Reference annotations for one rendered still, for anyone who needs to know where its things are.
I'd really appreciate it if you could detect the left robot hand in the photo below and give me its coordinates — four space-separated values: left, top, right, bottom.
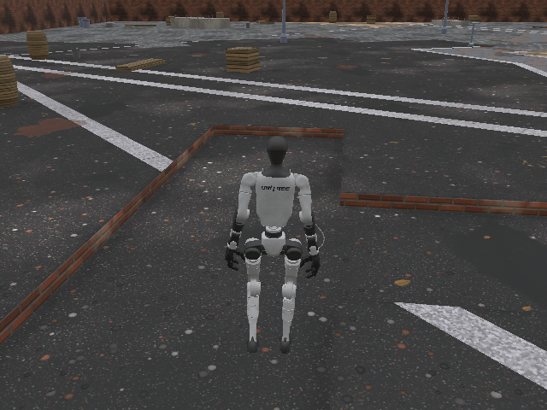
225 247 245 271

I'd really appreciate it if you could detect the right robot hand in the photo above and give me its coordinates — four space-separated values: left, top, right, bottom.
300 253 321 278

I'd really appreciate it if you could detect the robot left upper arm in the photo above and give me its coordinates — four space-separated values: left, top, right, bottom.
236 172 258 220

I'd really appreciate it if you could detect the robot right forearm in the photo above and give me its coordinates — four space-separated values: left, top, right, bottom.
303 210 319 255

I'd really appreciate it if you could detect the robot left forearm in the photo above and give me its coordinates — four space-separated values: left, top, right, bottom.
227 207 244 249

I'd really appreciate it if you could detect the robot left shin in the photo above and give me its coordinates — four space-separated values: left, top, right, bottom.
247 282 259 342

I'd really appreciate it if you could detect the robot left foot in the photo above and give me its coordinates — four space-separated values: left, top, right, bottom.
246 337 259 353

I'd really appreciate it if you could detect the robot right upper arm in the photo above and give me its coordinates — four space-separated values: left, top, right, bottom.
294 173 312 223

